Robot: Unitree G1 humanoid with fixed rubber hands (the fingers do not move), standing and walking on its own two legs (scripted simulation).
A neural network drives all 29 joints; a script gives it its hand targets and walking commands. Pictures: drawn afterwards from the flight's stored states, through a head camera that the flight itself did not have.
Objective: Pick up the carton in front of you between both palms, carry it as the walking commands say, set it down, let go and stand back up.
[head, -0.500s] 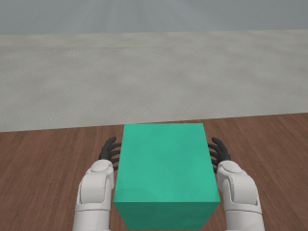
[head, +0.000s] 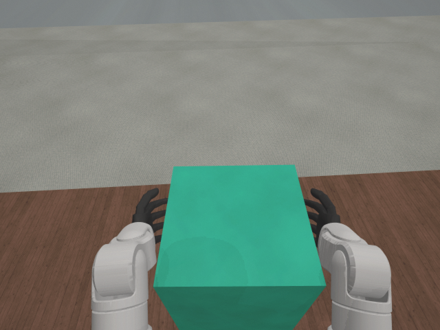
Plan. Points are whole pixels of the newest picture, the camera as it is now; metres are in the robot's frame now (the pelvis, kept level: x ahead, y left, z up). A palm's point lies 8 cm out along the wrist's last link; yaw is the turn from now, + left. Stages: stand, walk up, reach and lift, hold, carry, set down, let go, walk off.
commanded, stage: carry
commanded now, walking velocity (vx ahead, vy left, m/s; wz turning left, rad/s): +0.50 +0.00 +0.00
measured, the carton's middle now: (234, 252) +0.27 +0.01 +0.02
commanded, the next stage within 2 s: none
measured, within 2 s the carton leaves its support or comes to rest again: neither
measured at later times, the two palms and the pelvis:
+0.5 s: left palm (171, 115) +0.60 +0.17 +0.08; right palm (290, 119) +0.59 -0.13 +0.08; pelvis +0.33 +0.03 +0.00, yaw -2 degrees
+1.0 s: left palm (190, 55) +0.95 +0.16 +0.09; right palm (277, 55) +0.94 -0.14 +0.09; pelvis +0.64 +0.02 -0.02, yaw -1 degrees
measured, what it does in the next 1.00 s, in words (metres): walks ahead: left foot, then right foot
